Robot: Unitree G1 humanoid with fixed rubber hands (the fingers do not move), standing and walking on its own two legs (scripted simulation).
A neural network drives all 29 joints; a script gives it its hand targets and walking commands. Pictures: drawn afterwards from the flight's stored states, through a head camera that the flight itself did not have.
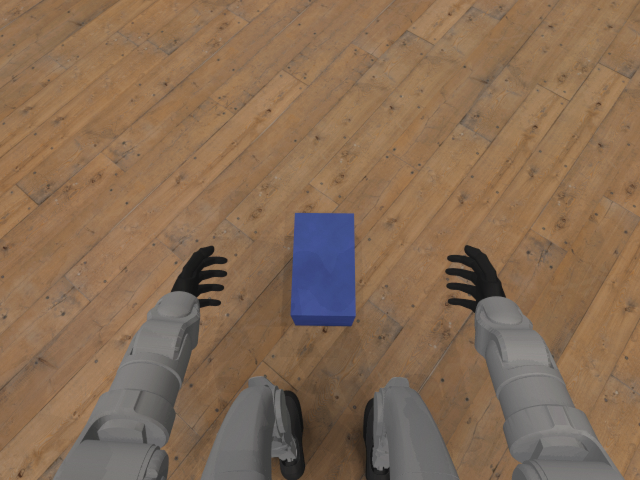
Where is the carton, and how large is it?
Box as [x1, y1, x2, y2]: [290, 213, 355, 325]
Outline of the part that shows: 295,213 290,314 295,324 297,325 351,325 355,316 353,213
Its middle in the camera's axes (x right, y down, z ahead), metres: +0.02 +0.08 +1.05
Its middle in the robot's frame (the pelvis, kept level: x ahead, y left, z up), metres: +0.53 +0.01 -0.60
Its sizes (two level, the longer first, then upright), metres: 0.271 0.157 0.167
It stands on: the floor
